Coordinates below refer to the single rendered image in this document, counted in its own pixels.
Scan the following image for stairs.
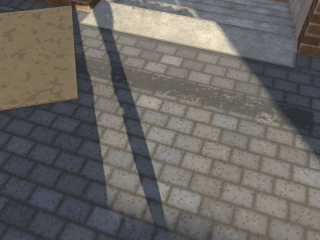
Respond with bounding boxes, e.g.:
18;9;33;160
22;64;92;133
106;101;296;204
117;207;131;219
115;0;295;36

